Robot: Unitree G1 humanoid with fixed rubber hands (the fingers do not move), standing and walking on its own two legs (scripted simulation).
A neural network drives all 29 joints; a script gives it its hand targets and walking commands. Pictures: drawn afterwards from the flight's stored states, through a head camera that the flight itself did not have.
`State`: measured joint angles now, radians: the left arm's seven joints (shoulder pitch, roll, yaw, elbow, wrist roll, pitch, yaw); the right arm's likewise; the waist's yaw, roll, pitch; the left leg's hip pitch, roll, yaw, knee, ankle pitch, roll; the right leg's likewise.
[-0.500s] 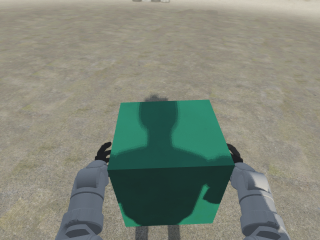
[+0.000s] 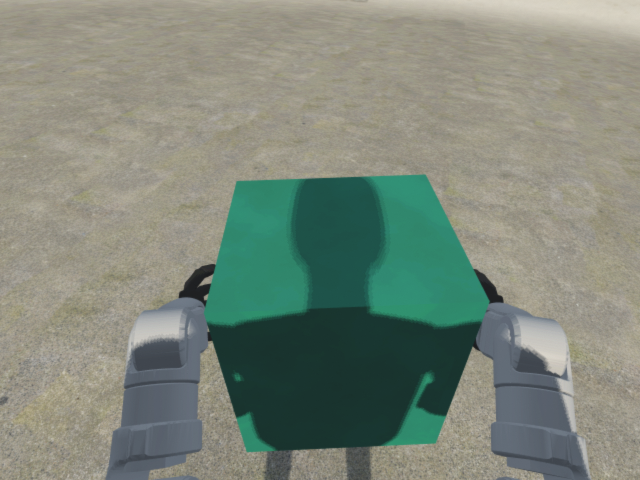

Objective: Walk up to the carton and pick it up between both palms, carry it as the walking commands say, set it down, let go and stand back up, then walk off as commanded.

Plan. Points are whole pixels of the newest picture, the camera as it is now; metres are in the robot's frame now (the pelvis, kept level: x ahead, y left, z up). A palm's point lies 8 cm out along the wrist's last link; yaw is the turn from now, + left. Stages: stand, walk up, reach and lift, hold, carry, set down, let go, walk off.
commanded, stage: carry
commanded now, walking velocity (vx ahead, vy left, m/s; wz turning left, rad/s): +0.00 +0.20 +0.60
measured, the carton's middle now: (336, 312) +0.34 -0.01 +0.05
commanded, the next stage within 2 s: none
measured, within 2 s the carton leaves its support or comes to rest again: neither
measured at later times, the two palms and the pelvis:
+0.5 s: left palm (36, 401) +0.19 +0.31 +0.06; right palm (361, 355) +0.26 -0.04 +0.07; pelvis -0.04 +0.10 -0.02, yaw +10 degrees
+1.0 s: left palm out of the picture +0.06 +0.47 +0.06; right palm (199, 391) +0.20 +0.14 +0.07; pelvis -0.11 +0.21 -0.01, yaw +22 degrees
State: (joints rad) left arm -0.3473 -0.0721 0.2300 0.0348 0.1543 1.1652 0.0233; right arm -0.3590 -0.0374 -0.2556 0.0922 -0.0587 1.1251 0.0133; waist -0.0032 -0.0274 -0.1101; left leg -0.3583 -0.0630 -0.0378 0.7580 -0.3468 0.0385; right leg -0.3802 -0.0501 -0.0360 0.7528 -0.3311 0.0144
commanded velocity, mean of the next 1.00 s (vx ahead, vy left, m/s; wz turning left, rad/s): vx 0.00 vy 0.20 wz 0.60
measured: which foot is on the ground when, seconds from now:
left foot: down 0.00-0.16, up 0.18-0.34, down 0.36-0.60, up 0.62-0.78, down 0.80-1.00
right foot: down 0.00-0.36, up 0.38-0.54, down 0.56-0.80, up 0.82-1.00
